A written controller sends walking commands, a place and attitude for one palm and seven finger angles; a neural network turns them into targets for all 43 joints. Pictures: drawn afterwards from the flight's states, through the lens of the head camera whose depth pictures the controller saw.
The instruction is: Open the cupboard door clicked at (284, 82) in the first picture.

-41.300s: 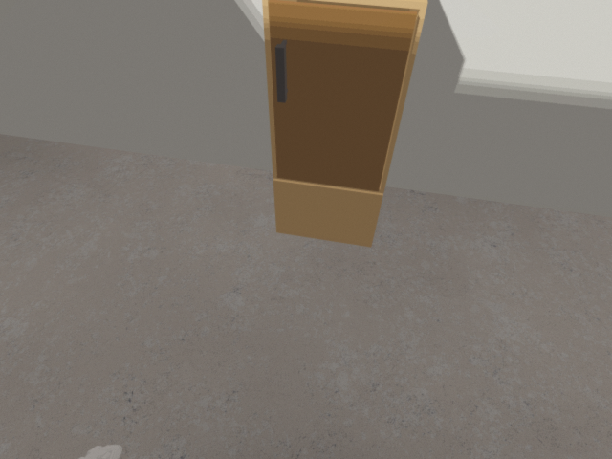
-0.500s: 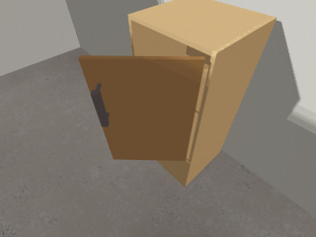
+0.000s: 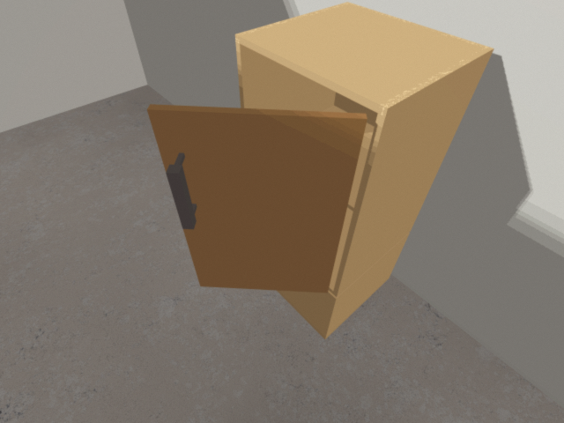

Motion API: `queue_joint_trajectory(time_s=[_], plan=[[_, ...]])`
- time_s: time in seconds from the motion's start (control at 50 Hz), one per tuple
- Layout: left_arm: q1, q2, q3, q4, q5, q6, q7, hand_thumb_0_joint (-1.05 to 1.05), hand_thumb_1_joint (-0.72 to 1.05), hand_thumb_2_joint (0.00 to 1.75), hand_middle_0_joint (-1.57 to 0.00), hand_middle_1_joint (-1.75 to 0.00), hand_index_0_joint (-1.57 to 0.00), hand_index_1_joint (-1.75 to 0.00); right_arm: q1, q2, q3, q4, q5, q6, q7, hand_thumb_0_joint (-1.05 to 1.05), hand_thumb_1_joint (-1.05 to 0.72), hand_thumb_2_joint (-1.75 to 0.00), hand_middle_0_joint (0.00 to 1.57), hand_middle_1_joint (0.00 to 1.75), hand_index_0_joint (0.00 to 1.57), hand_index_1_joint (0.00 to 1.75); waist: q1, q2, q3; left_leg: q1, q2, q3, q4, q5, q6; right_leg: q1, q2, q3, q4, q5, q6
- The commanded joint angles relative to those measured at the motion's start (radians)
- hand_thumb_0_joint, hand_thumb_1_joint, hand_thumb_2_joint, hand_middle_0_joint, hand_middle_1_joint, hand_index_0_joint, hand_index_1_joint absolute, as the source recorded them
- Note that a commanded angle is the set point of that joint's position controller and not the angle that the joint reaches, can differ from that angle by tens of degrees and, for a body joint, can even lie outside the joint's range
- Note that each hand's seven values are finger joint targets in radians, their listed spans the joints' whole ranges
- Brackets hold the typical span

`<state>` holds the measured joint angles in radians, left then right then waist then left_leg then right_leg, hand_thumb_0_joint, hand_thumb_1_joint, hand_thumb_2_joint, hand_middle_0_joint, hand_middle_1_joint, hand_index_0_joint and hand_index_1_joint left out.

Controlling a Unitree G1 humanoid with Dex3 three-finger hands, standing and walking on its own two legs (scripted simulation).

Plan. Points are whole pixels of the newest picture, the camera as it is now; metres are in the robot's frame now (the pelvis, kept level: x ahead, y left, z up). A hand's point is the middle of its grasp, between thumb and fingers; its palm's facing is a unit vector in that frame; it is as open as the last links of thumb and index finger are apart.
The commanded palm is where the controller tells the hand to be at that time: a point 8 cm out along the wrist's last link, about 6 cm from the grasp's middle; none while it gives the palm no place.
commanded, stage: look again from close up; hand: left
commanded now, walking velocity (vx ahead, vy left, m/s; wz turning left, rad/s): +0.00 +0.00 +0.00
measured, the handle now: (185, 191) +0.54 +0.23 -0.01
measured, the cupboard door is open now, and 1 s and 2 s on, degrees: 45 45 45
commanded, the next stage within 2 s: raise the hand with hooked fingers in 0.34 s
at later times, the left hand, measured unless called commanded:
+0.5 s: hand out of the picture +0.03 +0.19 -0.16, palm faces +0.10 -0.97 -0.21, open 7.3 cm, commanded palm +0.11 +0.22 -0.07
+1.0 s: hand (144, 405) +0.16 +0.20 -0.05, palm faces +0.12 -0.99 -0.06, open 9.4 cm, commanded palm +0.15 +0.26 -0.04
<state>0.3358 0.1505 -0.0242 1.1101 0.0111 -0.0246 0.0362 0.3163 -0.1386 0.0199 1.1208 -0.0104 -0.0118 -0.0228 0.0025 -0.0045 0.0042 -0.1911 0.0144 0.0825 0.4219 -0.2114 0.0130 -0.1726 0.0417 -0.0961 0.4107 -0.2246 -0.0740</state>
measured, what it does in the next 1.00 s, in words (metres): lowers itself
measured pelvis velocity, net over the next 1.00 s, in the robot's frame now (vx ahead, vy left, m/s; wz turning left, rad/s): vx -0.01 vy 0.01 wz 0.05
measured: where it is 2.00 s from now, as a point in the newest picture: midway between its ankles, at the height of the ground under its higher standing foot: outside the picture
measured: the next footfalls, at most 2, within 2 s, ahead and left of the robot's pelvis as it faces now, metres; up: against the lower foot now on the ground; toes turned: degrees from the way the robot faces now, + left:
none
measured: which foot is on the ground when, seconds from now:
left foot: down 0.00-1.00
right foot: down 0.00-1.00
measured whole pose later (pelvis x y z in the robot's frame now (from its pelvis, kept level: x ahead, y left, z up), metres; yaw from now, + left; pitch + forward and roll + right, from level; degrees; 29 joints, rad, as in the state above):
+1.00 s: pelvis -0.01 +0.01 -0.09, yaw +3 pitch +14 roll -2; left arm 0.52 0.20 0.10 -0.04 -0.22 -0.52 -0.20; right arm 0.12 -0.23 -0.01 0.48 0.01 -0.19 -0.02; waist 0.06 0.00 -0.14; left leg -0.90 0.02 0.01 1.18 -0.53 0.03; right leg -0.84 0.00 -0.17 1.14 -0.55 -0.08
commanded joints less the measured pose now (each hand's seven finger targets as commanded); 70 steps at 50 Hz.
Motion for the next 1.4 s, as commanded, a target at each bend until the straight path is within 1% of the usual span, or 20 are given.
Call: queue_joint_trajectory(time_s=[0.0,0.4,0.42,0.44,0.46,0.48,0.5,0.52,0.56,0.64,0.7,0.76,0.82,0.86,0.88,0.94,1.1,1.14,1.28,1.38], plan=[[0.044,0.102,0.02,-0.029,-0.002,-0.019,0.008,0.0,0.9,0.9,-0.2,-0.3,-0.2,-0.3,0.043,-0.089,-0.013,-0.023,-0.001,-0.016,-0.007,0.0,-0.9,-0.9,0.2,0.3,0.2,0.3,-0.008,0.003,0.06,-0.015,0.087,-0.098,-0.079,0.029,0.016,-0.03,-0.161,0.185,-0.114,0.056,0.022],[0.048,0.091,0.018,-0.021,0.0,-0.015,0.009,0.0,0.9,0.9,-0.2,-0.3,-0.2,-0.3,0.026,-0.093,-0.013,-0.003,-0.002,-0.02,-0.01,0.0,-0.9,-0.9,0.2,0.3,0.2,0.3,0.001,-0.004,0.075,-0.01,0.097,-0.105,-0.101,0.053,0.022,-0.024,-0.157,0.176,-0.091,0.089,0.022],[0.116,0.099,0.021,0.014,0.013,-0.029,0.045,0.0,0.9,0.9,-0.2,-0.3,-0.2,-0.3,-0.079,-0.118,-0.019,-0.069,0.007,-0.026,-0.001,0.0,-0.9,-0.9,0.2,0.3,0.2,0.3,0.037,0.003,0.13,-0.087,0.095,-0.047,0.124,0.061,-0.009,-0.06,-0.223,0.233,-0.075,0.529,0.085],[-0.609,0.305,0.096,-1.512,-0.223,-0.237,0.023,0.0,0.88,0.89,-0.2,-0.32,-0.2,-0.32,-0.046,-0.312,-0.046,-0.448,0.054,-0.163,-0.046,0.0,-0.9,-0.9,0.2,0.3,0.2,0.3,-0.106,0.198,-0.39,0.199,-0.015,-0.086,-0.025,0.134,0.018,0.054,-0.119,0.155,0.011,0.282,0.051],[-0.266,0.26,0.114,-1.328,-0.143,-0.198,0.076,0.0,0.85,0.88,-0.2,-0.33,-0.2,-0.33,-0.145,-0.221,-0.02,-0.401,0.051,-0.251,-0.073,0.0,-0.9,-0.9,0.2,0.3,0.2,0.3,-0.003,0.311,-0.391,0.195,0.007,-0.059,-0.023,0.191,0.019,0.032,-0.058,0.111,0.063,0.11,0.015],[0.013,0.057,-0.002,-1.128,-0.145,-0.065,0.103,0.0,0.83,0.87,-0.21,-0.34,-0.21,-0.34,-0.127,-0.182,-0.038,-0.406,0.064,-0.278,-0.063,0.0,-0.9,-0.9,0.2,0.3,0.2,0.3,-0.026,0.253,-0.203,0.066,0.026,-0.096,-0.037,0.116,-0.002,-0.068,-0.06,0.051,0.075,0.003,0.031],[0.021,-0.087,-0.089,-1.098,-0.189,-0.053,0.085,0.0,0.81,0.86,-0.21,-0.36,-0.21,-0.36,-0.104,-0.194,-0.032,-0.391,0.071,-0.291,-0.061,0.0,-0.9,-0.9,0.2,0.3,0.2,0.3,-0.05,0.09,-0.047,-0.009,0.027,-0.11,-0.02,0.014,0.007,-0.137,-0.053,0.019,0.066,-0.012,0.044],[-0.04,-0.046,-0.078,-1.141,-0.206,-0.102,0.071,0.0,0.78,0.85,-0.21,-0.37,-0.21,-0.37,-0.127,-0.235,-0.041,-0.442,0.07,-0.31,-0.059,0.0,-0.9,-0.9,0.2,0.3,0.2,0.3,-0.071,-0.021,0.045,-0.078,0.017,-0.14,0.021,-0.069,0.021,-0.222,-0.053,0.015,0.058,-0.073,0.057],[-0.011,-0.033,-0.039,-1.029,-0.201,-0.215,0.024,0.0,0.74,0.83,-0.21,-0.4,-0.21,-0.4,-0.113,-0.259,-0.065,-0.482,0.037,-0.324,-0.048,0.0,-0.9,-0.9,0.2,0.3,0.2,0.3,-0.092,-0.233,0.06,-0.204,-0.006,-0.138,0.146,-0.142,0.021,-0.394,-0.049,0.01,0.102,-0.227,0.068],[0.287,-0.021,0.08,-0.922,-0.242,-0.5,-0.181,0.0,0.64,0.79,-0.22,-0.47,-0.22,-0.47,-0.178,-0.24,-0.102,-0.601,0.015,-0.325,0.012,0.0,-0.9,-0.9,0.2,0.3,0.2,0.3,0.049,-0.238,-0.12,-0.437,-0.033,-0.09,0.367,-0.087,-0.017,-0.447,-0.049,0.035,0.345,-0.174,0.042],[0.315,0.106,0.212,-0.949,-0.228,-0.646,-0.303,0.0,0.57,0.76,-0.22,-0.51,-0.22,-0.51,-0.212,-0.241,-0.124,-0.678,0.014,-0.287,0.054,0.0,-0.9,-0.9,0.2,0.3,0.2,0.3,0.091,-0.031,-0.236,-0.526,-0.047,-0.062,0.496,0.01,-0.021,-0.444,-0.057,0.07,0.515,0.018,0.02],[0.23,0.112,0.195,-1.14,-0.246,-0.571,-0.299,0.0,0.5,0.73,-0.23,-0.55,-0.23,-0.55,-0.253,-0.235,-0.115,-0.782,0.029,-0.235,0.046,0.0,-0.9,-0.9,0.2,0.3,0.2,0.3,0.089,0.057,-0.3,-0.552,-0.045,-0.051,0.513,-0.034,-0.006,-0.485,-0.047,0.08,0.555,-0.036,0.024],[0.144,0.139,0.216,-1.355,-0.239,-0.542,-0.237,0.0,0.43,0.7,-0.23,-0.6,-0.23,-0.6,-0.179,-0.212,-0.115,-0.797,0.027,-0.2,0.024,0.0,-0.9,-0.9,0.2,0.3,0.2,0.3,0.045,0.087,-0.39,-0.498,-0.024,-0.08,0.554,0.04,0.011,-0.484,-0.035,0.098,0.557,0.052,0.036],[0.061,0.125,0.17,-1.489,-0.241,-0.569,-0.211,0.0,0.39,0.68,-0.24,-0.63,-0.24,-0.63,-0.163,-0.203,-0.101,-0.801,0.026,-0.198,0.01,0.0,-0.9,-0.9,0.2,0.3,0.2,0.3,0.001,0.122,-0.361,-0.483,-0.012,-0.098,0.564,0.003,0.015,-0.539,-0.032,0.093,0.536,-0.01,0.039],[0.0,0.144,0.159,-1.523,-0.239,-0.581,-0.212,0.0,0.36,0.67,-0.24,-0.64,-0.24,-0.64,-0.137,-0.211,-0.093,-0.788,0.022,-0.197,0.0,0.0,-0.9,-0.9,0.2,0.3,0.2,0.3,-0.034,0.07,-0.351,-0.492,-0.004,-0.114,0.587,0.004,0.023,-0.563,-0.024,0.098,0.54,0.0,0.043],[-0.021,0.135,0.13,-1.445,-0.239,-0.597,-0.263,0.0,0.29,0.64,-0.24,-0.69,-0.24,-0.69,-0.128,-0.218,-0.079,-0.744,0.021,-0.215,-0.018,0.0,-0.9,-0.9,0.2,0.3,0.2,0.3,-0.071,0.075,-0.333,-0.522,0.003,-0.127,0.625,-0.014,0.025,-0.608,-0.025,0.095,0.535,-0.018,0.05],[0.038,0.233,0.301,-1.279,-0.336,-0.39,-0.378,0.0,0.11,0.56,-0.26,-0.81,-0.26,-0.81,-0.166,-0.222,-0.064,-0.742,0.053,-0.214,-0.049,0.0,-0.9,-0.9,0.2,0.3,0.2,0.3,0.006,0.01,-0.42,-0.558,-0.012,-0.12,0.561,-0.031,0.023,-0.408,-0.045,0.125,0.453,-0.069,0.066],[0.055,0.246,0.34,-1.301,-0.347,-0.388,-0.354,0.0,0.06,0.54,-0.26,-0.84,-0.26,-0.84,-0.164,-0.208,-0.066,-0.734,0.053,-0.217,-0.05,0.0,-0.9,-0.9,0.2,0.3,0.2,0.3,0.025,0.024,-0.434,-0.527,-0.01,-0.12,0.53,0.003,0.02,-0.374,-0.048,0.11,0.451,-0.026,0.064],[-0.047,0.27,0.337,-1.19,-0.338,-0.457,-0.348,0.0,-0.1,0.47,-0.27,-0.94,-0.27,-0.94,-0.141,-0.235,-0.065,-0.704,0.048,-0.236,-0.047,0.0,-0.9,-0.9,0.2,0.3,0.2,0.3,-0.006,0.019,-0.272,-0.551,-0.009,-0.12,0.496,-0.076,0.018,-0.459,-0.044,0.109,0.413,-0.16,0.056],[-0.103,0.307,0.368,-1.156,-0.358,-0.464,-0.38,0.0,-0.22,0.42,-0.28,-1.02,-0.28,-1.02,-0.112,-0.256,-0.068,-0.702,0.057,-0.248,-0.051,0.0,-0.9,-0.9,0.2,0.3,0.2,0.3,-0.006,0.035,-0.294,-0.506,-0.01,-0.115,0.46,-0.092,0.021,-0.438,-0.043,0.11,0.381,-0.198,0.055]])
